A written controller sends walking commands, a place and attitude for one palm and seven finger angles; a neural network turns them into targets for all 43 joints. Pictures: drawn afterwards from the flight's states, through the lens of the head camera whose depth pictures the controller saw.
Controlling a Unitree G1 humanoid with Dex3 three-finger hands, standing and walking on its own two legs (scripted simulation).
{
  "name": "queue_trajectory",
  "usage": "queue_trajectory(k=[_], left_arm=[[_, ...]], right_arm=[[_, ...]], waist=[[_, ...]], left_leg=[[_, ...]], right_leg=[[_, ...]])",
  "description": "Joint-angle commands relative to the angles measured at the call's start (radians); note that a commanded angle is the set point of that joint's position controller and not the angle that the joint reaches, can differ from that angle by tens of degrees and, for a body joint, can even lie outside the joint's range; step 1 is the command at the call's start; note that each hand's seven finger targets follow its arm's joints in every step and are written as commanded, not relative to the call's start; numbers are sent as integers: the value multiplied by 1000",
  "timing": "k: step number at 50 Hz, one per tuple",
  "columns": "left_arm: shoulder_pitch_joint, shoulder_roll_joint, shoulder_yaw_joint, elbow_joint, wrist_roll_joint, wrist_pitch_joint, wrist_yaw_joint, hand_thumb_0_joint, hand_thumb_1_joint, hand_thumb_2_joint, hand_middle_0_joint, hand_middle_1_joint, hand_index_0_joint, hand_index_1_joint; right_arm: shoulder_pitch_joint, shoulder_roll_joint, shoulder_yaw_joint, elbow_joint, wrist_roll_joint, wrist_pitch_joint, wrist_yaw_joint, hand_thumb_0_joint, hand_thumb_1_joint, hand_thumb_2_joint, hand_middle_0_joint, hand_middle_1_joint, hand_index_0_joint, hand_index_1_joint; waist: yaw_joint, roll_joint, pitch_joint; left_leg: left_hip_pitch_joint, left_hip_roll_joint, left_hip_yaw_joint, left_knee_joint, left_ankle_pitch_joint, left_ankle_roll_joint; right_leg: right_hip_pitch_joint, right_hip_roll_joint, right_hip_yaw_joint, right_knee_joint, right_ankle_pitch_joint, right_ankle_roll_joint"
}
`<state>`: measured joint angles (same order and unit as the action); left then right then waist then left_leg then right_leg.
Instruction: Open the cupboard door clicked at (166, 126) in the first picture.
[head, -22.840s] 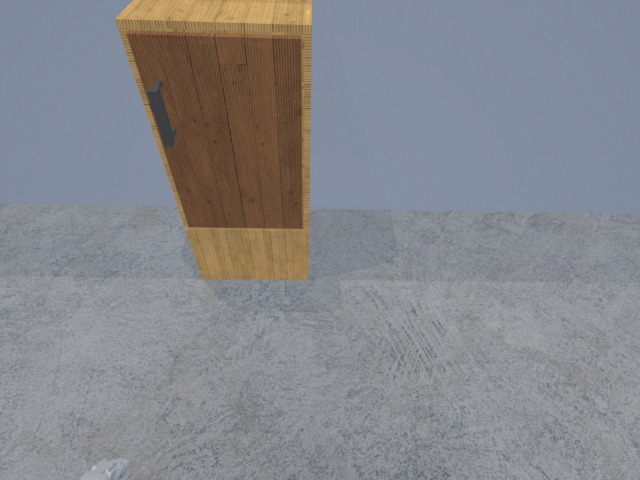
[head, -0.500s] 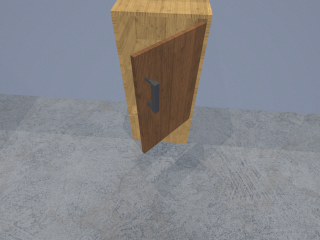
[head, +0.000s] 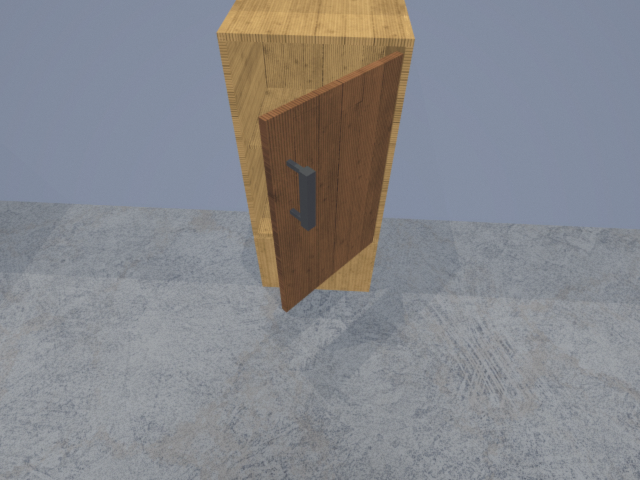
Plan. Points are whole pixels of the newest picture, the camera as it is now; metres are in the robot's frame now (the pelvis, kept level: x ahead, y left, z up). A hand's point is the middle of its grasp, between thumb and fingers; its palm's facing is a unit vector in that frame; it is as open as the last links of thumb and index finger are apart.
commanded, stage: let the arm hang, fingers relaxed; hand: left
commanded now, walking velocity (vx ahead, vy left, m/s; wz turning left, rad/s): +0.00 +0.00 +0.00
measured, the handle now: (300, 195) +0.62 +0.07 -0.03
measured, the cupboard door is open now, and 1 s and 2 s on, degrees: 48 48 48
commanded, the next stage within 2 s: look to check the result in 0.08 s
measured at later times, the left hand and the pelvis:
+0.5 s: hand out of the picture +0.00 +0.17 -0.18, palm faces +0.04 -0.98 -0.18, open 7.4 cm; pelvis +0.01 +0.00 +0.00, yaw +0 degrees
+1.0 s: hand out of the picture +0.03 +0.17 -0.18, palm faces +0.01 -0.98 -0.19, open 7.4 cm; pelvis +0.02 +0.00 +0.00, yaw -3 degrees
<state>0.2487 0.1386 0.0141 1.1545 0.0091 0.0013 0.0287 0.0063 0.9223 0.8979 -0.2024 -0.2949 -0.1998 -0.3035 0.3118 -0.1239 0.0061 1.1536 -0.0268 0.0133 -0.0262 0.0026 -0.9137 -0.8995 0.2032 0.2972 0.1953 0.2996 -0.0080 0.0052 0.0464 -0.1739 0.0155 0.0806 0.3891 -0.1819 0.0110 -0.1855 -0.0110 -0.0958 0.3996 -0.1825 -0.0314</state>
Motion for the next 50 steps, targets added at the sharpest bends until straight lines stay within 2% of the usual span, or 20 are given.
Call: queue_trajectory(k=[1, 4, 9, 12, 24, 32, 35, 39, 42, 44, 46, 48, 50], left_arm=[[66, 106, 16, -23, 0, -10, 7, 0, 900, 900, -200, -300, -200, -300], [70, 103, 16, -24, 1, -12, 8, 0, 900, 900, -200, -300, -200, -300], [76, 97, 17, -25, 1, -12, 9, 0, 900, 900, -200, -300, -200, -300], [79, 97, 17, -25, 1, -15, 9, 0, 900, 900, -200, -300, -200, -300], [75, 95, 15, -25, 2, -17, 9, 0, 900, 900, -200, -300, -200, -300], [74, 100, 14, -22, 1, -20, 7, 0, 900, 900, -200, -300, -200, -300], [68, 102, 14, -23, 0, -23, 8, 0, 900, 900, -200, -300, -200, -300], [65, 105, 13, -22, 0, -21, 8, 0, 900, 900, -200, -300, -200, -300], [65, 105, 22, -30, 0, -14, 7, 0, 900, 900, -200, -300, -200, -300], [49, 127, 38, -46, 3, -4, 5, 0, 900, 900, -200, -300, -200, -300], [34, 141, 55, -71, 7, 8, -2, 0, 900, 900, -200, -300, -200, -300], [24, 150, 66, -95, 10, 19, -8, 0, 900, 900, -200, -300, -200, -300], [7, 153, 77, -123, 13, 28, -15, 0, 900, 900, -200, -300, -200, -300]], right_arm=[[59, -80, -18, -24, 3, -16, -9, 0, -900, -900, 200, 300, 200, 300], [65, -81, -22, -24, 4, -17, -9, 0, -900, -900, 200, 300, 200, 300], [61, -75, -24, -24, 4, -16, -9, 0, -900, -900, 200, 300, 200, 300], [63, -76, -24, -25, 5, -17, -9, 0, -900, -900, 200, 300, 200, 300], [38, -81, -23, -26, 6, -19, -9, 0, -900, -900, 200, 300, 200, 300], [21, -94, -20, -24, 6, -25, -10, 0, -900, -900, 200, 300, 200, 300], [20, -96, -19, -22, 7, -27, -10, 0, -900, -900, 200, 300, 200, 300], [15, -97, -19, -20, 7, -23, -9, 0, -900, -900, 200, 300, 200, 300], [22, -95, -23, -19, 5, -20, -15, 0, -900, -900, 200, 300, 200, 300], [20, -111, -35, -28, 6, -12, -20, 0, -900, -900, 200, 300, 200, 300], [16, -130, -50, -45, 6, -5, -25, 0, -900, -900, 200, 300, 200, 300], [-1, -147, -63, -73, 5, 3, -27, 0, -900, -900, 200, 300, 200, 300], [-14, -154, -73, -97, 3, 5, -29, 0, -900, -900, 200, 300, 200, 300]], waist=[[5, 15, 49], [4, -11, 32], [1, 11, 41], [-1, -6, 26], [-1, 5, 39], [2, 14, 11], [2, -2, -2], [2, -3, 28], [1, 15, 10], [-2, 7, 6], [-4, -1, 7], [-1, -18, 12], [-4, -4, 25]], left_leg=[[-63, 89, -105, -108, -58, 15], [-47, 87, -99, -97, -43, 17], [-45, 87, -97, -94, -50, 17], [-34, 86, -97, -88, -29, 17], [-29, 89, -99, -88, -6, 15], [-1, 93, -101, -87, 50, 17], [8, 97, -99, -82, 86, 17], [-3, 92, -98, -88, 55, 15], [21, 101, -80, -60, 81, 13], [22, 111, -56, -22, 79, 12], [14, 125, -42, 0, 51, 14], [-7, 136, -34, 16, -17, 18], [-20, 152, -41, 10, -72, 26]], right_leg=[[-22, -101, 106, -92, -63, -11], [-24, -102, 106, -91, -64, -10], [-39, -103, 106, -91, -69, -10], [-33, -103, 111, -89, -51, -9], [-33, -105, 105, -88, -35, -6], [-12, -108, 106, -83, 18, -6], [5, -109, 103, -77, 56, -5], [-10, -110, 104, -92, 19, -5], [-19, -109, 122, -72, 70, -10], [-39, -110, 132, -36, 121, -17], [-70, -104, 151, -5, 135, -23], [-104, -96, 172, 9, 93, -27], [-147, -82, 191, 34, 56, -30]])
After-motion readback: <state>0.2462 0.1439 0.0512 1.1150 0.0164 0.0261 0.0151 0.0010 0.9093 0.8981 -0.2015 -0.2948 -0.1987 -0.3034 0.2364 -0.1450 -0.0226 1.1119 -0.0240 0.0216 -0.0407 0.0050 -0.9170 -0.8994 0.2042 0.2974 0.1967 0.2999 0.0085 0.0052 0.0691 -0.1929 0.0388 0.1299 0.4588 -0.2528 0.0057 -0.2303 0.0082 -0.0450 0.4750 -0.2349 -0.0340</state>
